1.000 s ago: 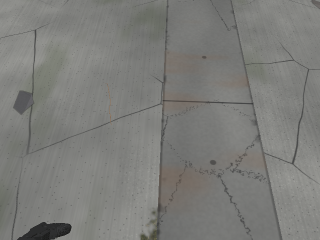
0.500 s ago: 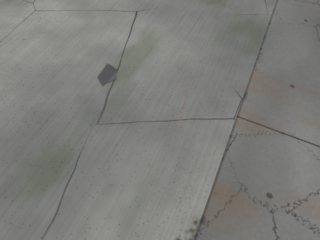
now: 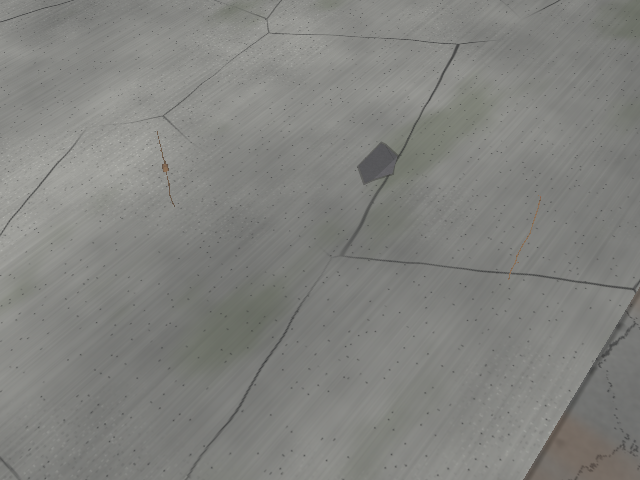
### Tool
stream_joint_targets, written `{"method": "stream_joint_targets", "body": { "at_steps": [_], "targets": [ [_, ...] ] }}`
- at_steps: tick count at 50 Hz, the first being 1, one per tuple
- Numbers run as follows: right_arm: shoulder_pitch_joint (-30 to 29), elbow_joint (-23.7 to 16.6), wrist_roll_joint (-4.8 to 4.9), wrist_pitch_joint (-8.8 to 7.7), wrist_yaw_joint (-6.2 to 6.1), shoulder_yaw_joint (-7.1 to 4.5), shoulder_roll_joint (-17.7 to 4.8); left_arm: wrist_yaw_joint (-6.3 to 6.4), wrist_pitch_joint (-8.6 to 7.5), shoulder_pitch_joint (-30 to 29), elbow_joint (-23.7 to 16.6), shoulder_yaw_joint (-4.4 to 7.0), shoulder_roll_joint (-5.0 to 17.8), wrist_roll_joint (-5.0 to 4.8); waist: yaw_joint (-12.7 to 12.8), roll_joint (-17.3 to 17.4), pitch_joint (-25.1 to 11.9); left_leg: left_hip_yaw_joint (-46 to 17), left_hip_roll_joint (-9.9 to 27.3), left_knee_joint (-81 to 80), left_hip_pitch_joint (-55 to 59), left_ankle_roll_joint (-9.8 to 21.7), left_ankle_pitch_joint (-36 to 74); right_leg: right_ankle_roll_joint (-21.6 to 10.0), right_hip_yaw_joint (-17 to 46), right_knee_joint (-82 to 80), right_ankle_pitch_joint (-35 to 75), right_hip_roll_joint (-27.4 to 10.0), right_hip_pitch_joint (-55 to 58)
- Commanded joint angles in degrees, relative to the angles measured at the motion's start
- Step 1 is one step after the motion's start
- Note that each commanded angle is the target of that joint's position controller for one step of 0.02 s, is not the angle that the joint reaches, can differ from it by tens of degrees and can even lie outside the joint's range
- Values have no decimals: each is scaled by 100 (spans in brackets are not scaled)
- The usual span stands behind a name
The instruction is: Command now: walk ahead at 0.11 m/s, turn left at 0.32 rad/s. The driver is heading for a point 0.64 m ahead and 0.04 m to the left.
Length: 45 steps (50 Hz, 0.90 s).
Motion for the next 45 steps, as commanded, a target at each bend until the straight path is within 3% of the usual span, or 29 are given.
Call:
{"method": "stream_joint_targets", "body": {
  "at_steps": [1,3,6,8,11,12,13,14,15,16,17,19,22,26,29,32,34,35,36,37,38,39,40,41,42,43,45],
  "targets": [
    [212,-216,-9,-39,5,-141,-398,86,-69,-126,-332,111,689,-128,-25,-1044,-284,70,366,622,-885,-220,434,-1014,1568,-1265,-383,-1397,833],
    [-97,-295,37,-139,71,-50,-257,116,-60,224,-229,122,768,-105,214,-1288,-177,466,483,-44,-957,-236,586,-1015,1559,-1556,-1108,-1335,1062],
    [-462,-364,4,-314,129,60,-111,125,-80,442,-172,175,1012,-134,391,-1277,-101,901,733,-1241,-413,-171,579,-1014,1391,-1656,-857,-1379,964],
    [-436,-317,24,-423,172,96,-74,88,-96,573,-121,207,1155,-173,394,-1292,-39,1075,692,-1994,252,-55,498,-1047,1235,-1654,-672,-1393,613],
    [118,-40,77,-538,229,56,-162,12,-82,578,-82,189,1185,-279,48,-1120,-15,1306,555,-3335,1527,236,1517,-1024,1105,-1432,-707,-1382,-38],
    [424,101,88,-542,219,22,-215,-10,-98,626,-61,133,1038,-266,-112,-997,-108,1300,522,-3574,2187,337,1645,-899,1025,-1198,-674,-1303,-381],
    [900,218,118,-542,179,-17,-304,-41,-149,565,-69,28,739,-204,-364,-869,-343,958,776,-3580,3037,451,1568,-648,797,-699,-699,-1125,-881],
    [1609,315,72,-540,116,-80,-610,-109,-220,319,-221,-144,231,-70,-650,97,-699,-471,1861,-3960,3905,767,1034,-221,137,1025,-985,-588,-1688],
    [1807,353,-19,-561,179,-258,-1302,-69,-337,90,-602,-110,339,-177,-657,1309,-544,-2458,2904,-4538,3813,1632,-263,-29,-274,2357,-1736,-88,-2991],
    [1628,331,-23,-651,222,-138,-851,-47,-399,21,-561,43,871,-274,-651,758,-113,-2612,2920,-4698,3497,1877,-811,-54,101,3270,-1787,-429,-3444],
    [1397,308,-26,-722,236,-25,-538,-91,-430,123,-493,87,968,-318,-493,719,180,-2144,2648,-4750,3379,1733,-798,-142,216,3498,-1205,-594,-3665],
    [1072,283,-18,-764,258,48,-361,-145,-465,149,-379,83,861,-203,-337,466,360,-1375,2283,-4891,3157,1529,318,-119,162,3372,-400,-782,-3673],
    [1007,284,-41,-747,222,71,-344,-235,-462,9,-384,18,593,-132,-261,338,295,-486,1953,-5072,2775,1452,1914,115,-42,2876,496,-797,-3295],
    [1189,462,-12,-723,166,48,-476,-270,-451,-643,-589,-114,333,-137,-420,278,374,283,1691,-5129,2263,1342,2682,319,-250,1372,1499,-572,-2556],
    [1495,665,38,-720,152,15,-601,-339,-475,-1116,-759,-147,343,-180,-528,242,519,336,1862,-5173,2226,1324,2631,214,-281,696,1862,-417,-2165],
    [1540,813,87,-681,138,-18,-661,-403,-505,-1205,-848,-110,502,-187,-370,236,519,335,2129,-4894,2777,1196,3192,-53,-176,332,1611,-378,-2117],
    [1500,853,63,-626,118,-56,-781,-383,-505,-880,-799,-35,683,-158,-125,349,154,421,2136,-4292,3103,1066,4817,-251,-349,305,1194,-153,-1514],
    [1447,863,45,-581,106,-61,-815,-332,-485,-308,-665,59,846,-146,218,395,-293,571,2001,-3525,3090,965,5935,-410,-526,275,1097,41,-683],
    [1459,847,5,-543,79,-12,-732,-257,-451,603,-426,174,1064,-153,659,350,-926,762,1743,-2369,2587,788,6178,-585,-527,345,1199,10,707],
    [1710,692,-111,-554,65,115,-348,-186,-410,1493,-273,264,1467,-73,826,-450,-1824,922,1321,-439,1007,569,4295,-1026,964,530,986,-1181,2730],
    [2459,728,-24,-666,121,300,289,-254,-419,1695,-158,275,1655,-64,396,-2016,-2727,454,275,1305,-593,291,-397,-1819,3894,-430,-681,-2351,3966],
    [1817,733,128,-766,176,154,-396,-231,-419,1493,-187,133,1082,-137,635,-1435,-2137,23,565,1836,-1214,334,-418,-1578,4066,-991,-1376,-2172,3556],
    [1198,546,242,-825,212,93,-597,-194,-411,1083,-201,85,950,-145,563,-1075,-1167,298,862,1786,-1520,382,73,-1370,3134,-1099,-1055,-2021,2701],
    [888,481,181,-872,182,127,-518,-181,-413,746,-233,76,921,-100,387,-498,-719,468,1136,1497,-1358,404,586,-1274,2563,-1207,-411,-1825,1865],
    [775,481,85,-868,167,104,-468,-196,-432,532,-255,51,813,-31,211,-410,-424,514,1311,1211,-1146,386,897,-1261,2096,-1333,311,-1626,1223],
    [930,530,64,-822,176,101,-390,-198,-460,418,-268,18,702,37,18,-554,-427,459,1442,1096,-803,379,1106,-1270,1816,-1491,639,-1491,846],
    [1102,611,45,-708,155,138,-180,-208,-538,330,-210,13,653,-19,-149,-642,-336,549,1490,809,-556,265,1163,-1396,1403,-1759,1403,-1416,428]
  ]
}}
